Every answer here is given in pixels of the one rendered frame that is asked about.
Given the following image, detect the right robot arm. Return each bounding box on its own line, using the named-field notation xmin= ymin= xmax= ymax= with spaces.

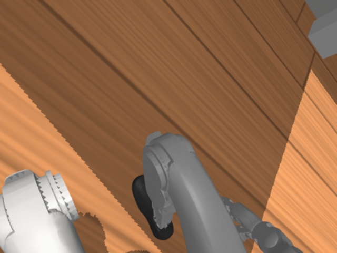
xmin=251 ymin=221 xmax=303 ymax=253

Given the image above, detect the right robot foot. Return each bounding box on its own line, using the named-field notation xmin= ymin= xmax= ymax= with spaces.
xmin=132 ymin=175 xmax=174 ymax=240

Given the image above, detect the right robot hand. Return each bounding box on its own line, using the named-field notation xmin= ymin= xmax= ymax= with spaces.
xmin=221 ymin=196 xmax=263 ymax=241

